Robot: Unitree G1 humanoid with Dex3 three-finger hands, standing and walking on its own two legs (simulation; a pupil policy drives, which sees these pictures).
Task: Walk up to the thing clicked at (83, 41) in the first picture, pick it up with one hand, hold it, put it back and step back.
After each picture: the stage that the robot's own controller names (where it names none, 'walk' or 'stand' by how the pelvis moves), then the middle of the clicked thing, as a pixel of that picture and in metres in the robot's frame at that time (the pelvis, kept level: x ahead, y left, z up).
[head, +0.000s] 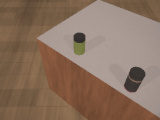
stand; (79, 44) +0.70 +0.02 -0.10
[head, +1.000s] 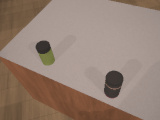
walk; (45, 53) +0.56 +0.21 -0.09
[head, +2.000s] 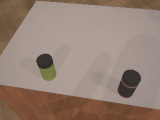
stand; (46, 67) +0.47 +0.18 -0.07
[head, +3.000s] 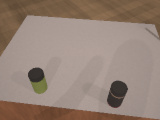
stand; (38, 81) +0.45 +0.21 -0.10
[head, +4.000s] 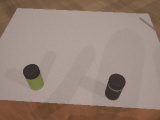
stand; (34, 77) +0.44 +0.22 -0.10
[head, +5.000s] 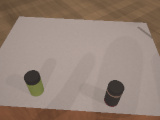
stand; (34, 83) +0.44 +0.22 -0.11
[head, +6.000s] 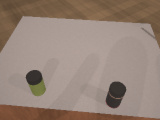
stand; (36, 83) +0.44 +0.21 -0.11
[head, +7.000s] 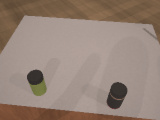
stand; (37, 83) +0.44 +0.21 -0.11
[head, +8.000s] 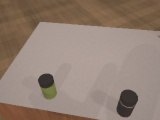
rise first; (48, 86) +0.43 +0.19 -0.10
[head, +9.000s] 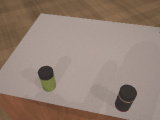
go down; (47, 79) +0.45 +0.19 -0.10
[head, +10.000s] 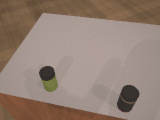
go down; (49, 79) +0.45 +0.19 -0.10
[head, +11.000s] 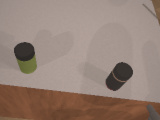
go down; (26, 58) +0.46 +0.17 -0.05
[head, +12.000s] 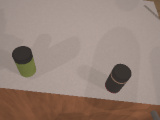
approach; (25, 62) +0.46 +0.18 -0.04
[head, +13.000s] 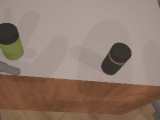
close in; (10, 42) +0.48 +0.19 +0.01
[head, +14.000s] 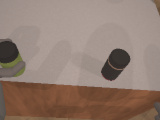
lift; (10, 60) +0.43 +0.19 +0.00
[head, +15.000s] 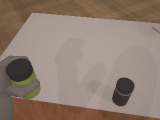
lift; (25, 79) +0.32 +0.18 +0.11
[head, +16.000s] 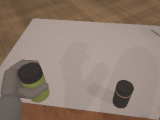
hold; (35, 83) +0.32 +0.16 +0.10
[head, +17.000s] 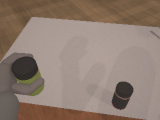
hold; (29, 77) +0.32 +0.17 +0.12
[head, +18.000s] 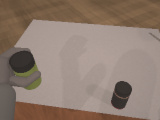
crouch; (27, 71) +0.35 +0.18 +0.12
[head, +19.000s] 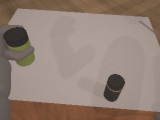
lower; (20, 47) +0.44 +0.18 +0.12
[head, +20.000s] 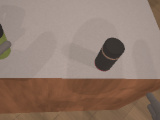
lower; out of the picture +0.49 +0.20 +0.02
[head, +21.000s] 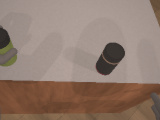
lower; (2, 48) +0.47 +0.19 +0.01
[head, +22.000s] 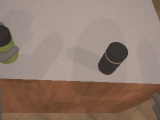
lower; (3, 45) +0.48 +0.19 +0.01
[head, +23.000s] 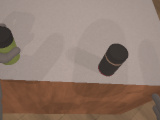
lower; (5, 47) +0.47 +0.19 +0.01
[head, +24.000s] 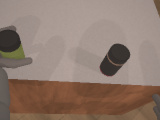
open; (11, 49) +0.46 +0.17 +0.01
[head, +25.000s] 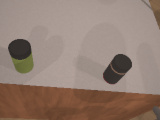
sink last; (22, 57) +0.45 +0.16 -0.01
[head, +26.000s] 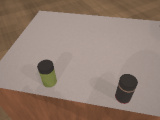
stand; (47, 74) +0.46 +0.18 -0.04
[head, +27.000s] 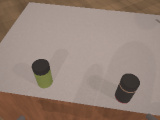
stand; (43, 74) +0.43 +0.17 -0.04
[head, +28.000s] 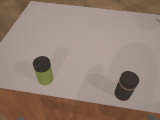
stand; (43, 71) +0.45 +0.17 -0.04
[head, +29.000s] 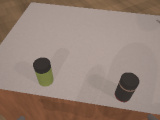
stand; (44, 72) +0.44 +0.17 -0.04
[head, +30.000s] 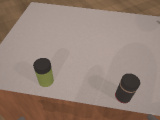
stand; (44, 73) +0.44 +0.17 -0.04
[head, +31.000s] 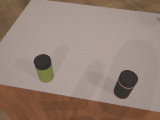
stand; (44, 69) +0.45 +0.17 -0.05
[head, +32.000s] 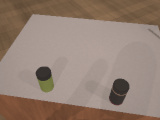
stand; (45, 79) +0.46 +0.18 -0.10
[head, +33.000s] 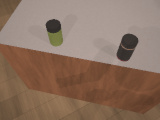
walk; (54, 33) +0.61 +0.14 -0.07
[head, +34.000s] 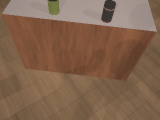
walk; (53, 4) +0.92 +0.14 -0.08
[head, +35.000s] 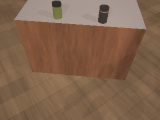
stand; (57, 10) +1.06 +0.19 -0.09
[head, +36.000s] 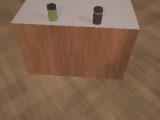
stand; (52, 12) +1.07 +0.22 -0.11
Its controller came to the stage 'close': yes
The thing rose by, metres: 0.21
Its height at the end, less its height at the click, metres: +0.00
